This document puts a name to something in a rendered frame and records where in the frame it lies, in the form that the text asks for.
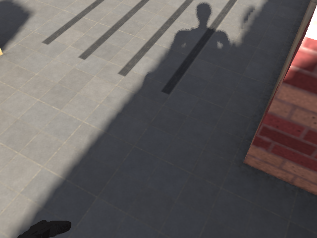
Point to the robot left hand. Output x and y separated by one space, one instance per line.
47 229

